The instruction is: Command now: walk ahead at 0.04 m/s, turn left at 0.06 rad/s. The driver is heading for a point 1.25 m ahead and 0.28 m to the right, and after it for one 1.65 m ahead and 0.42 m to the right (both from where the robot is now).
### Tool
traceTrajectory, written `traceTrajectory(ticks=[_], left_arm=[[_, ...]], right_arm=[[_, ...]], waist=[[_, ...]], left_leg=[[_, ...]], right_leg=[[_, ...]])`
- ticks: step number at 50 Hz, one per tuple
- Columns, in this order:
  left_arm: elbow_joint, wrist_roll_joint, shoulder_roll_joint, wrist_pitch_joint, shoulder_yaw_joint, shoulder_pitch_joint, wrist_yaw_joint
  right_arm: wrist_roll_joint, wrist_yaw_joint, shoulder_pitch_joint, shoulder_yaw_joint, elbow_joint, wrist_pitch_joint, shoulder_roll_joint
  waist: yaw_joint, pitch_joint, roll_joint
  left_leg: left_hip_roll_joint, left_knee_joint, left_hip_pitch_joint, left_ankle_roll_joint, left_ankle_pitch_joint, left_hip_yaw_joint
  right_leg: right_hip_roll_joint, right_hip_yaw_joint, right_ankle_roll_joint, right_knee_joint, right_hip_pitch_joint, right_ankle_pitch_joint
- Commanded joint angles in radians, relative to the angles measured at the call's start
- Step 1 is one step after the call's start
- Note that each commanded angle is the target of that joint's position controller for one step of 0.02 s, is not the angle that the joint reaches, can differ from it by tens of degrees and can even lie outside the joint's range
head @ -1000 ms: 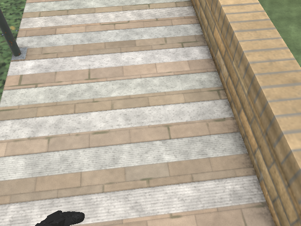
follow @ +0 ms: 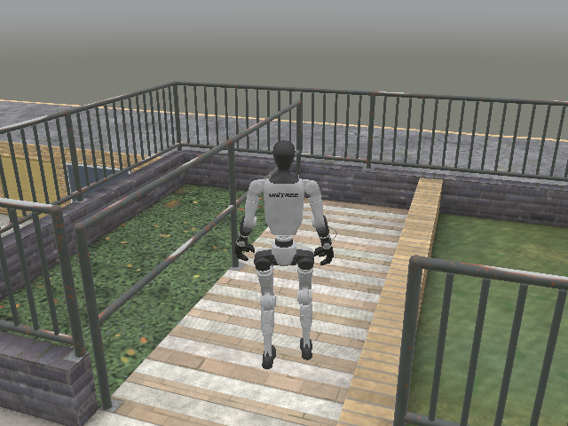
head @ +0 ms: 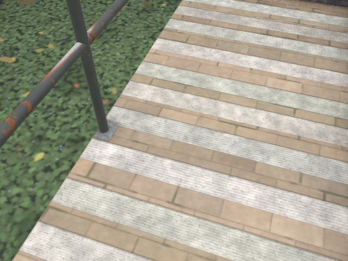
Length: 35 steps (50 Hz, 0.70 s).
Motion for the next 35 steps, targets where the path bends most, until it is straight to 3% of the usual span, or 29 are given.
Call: traceTrajectory(ticks=[1, 6, 18, 35], left_arm=[[-0.074, 0.000, 0.137, -0.009, 0.040, -0.020, 0.000], [-0.069, -0.004, 0.108, -0.004, 0.040, -0.012, 0.009], [-0.041, -0.002, 0.095, 0.015, 0.048, -0.030, 0.010], [0.083, -0.005, 0.091, 0.012, 0.048, -0.003, 0.014]], right_arm=[[0.003, -0.004, 0.024, -0.027, -0.039, 0.016, -0.104], [0.006, -0.008, 0.026, -0.029, -0.022, -0.001, -0.090], [0.008, -0.018, 0.026, -0.029, 0.024, -0.005, -0.080], [0.010, -0.021, 0.041, -0.029, 0.105, -0.007, -0.069]], waist=[[0.001, -0.055, -0.051], [0.007, -0.066, -0.037], [0.006, -0.010, 0.001], [0.001, 0.036, -0.006]], left_leg=[[0.075, -0.108, -0.085, 0.020, 0.159, -0.060], [0.083, -0.093, -0.074, 0.012, 0.245, -0.064], [0.097, -0.135, -0.076, 0.006, 0.191, -0.078], [0.091, -0.195, -0.061, 0.005, 0.116, -0.062]], right_leg=[[-0.078, 0.086, -0.071, -0.042, 0.183, 0.255], [-0.068, 0.078, -0.078, -0.009, 0.231, 0.350], [-0.038, 0.065, -0.066, -0.031, 0.229, 0.234], [-0.034, 0.065, -0.061, -0.090, 0.219, 0.127]])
